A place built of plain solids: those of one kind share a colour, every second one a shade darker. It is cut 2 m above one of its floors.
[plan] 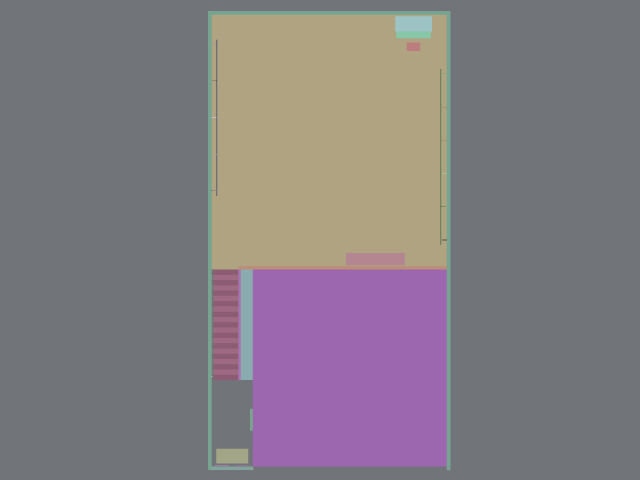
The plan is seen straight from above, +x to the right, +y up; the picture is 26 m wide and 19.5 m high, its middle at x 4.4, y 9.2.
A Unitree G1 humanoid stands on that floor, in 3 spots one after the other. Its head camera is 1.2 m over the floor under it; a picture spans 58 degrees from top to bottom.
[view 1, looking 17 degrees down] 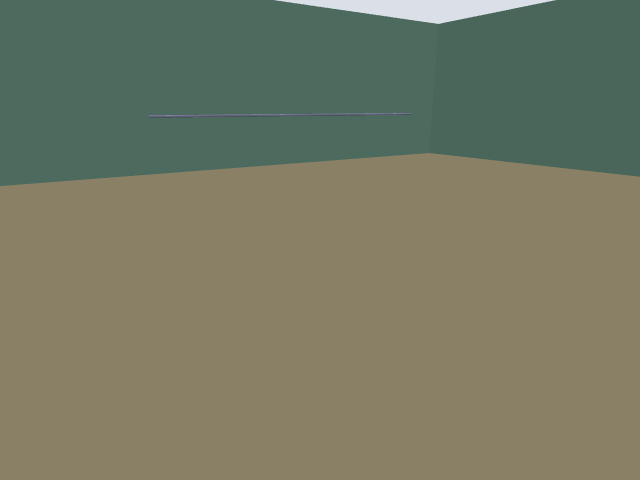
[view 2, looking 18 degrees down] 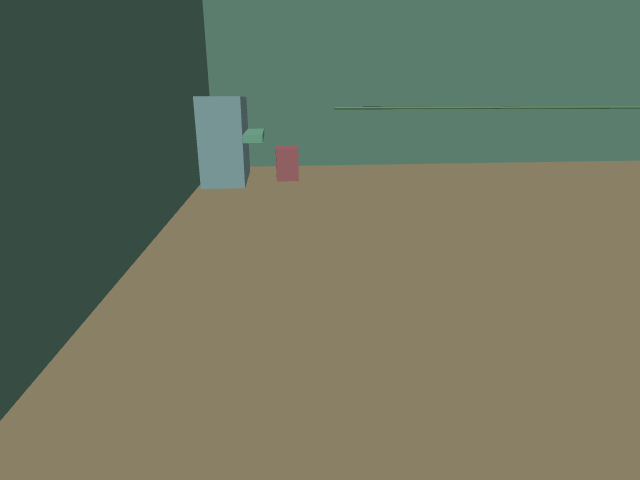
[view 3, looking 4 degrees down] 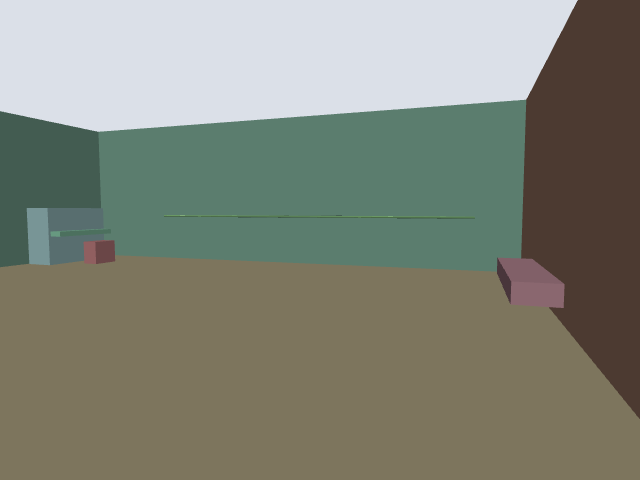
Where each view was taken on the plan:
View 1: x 8.55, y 9.20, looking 147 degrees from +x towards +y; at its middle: upper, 4.10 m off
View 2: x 1.30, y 17.25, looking -6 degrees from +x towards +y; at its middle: upper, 3.88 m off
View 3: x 0.54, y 9.10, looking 19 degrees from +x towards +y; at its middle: wall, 9.55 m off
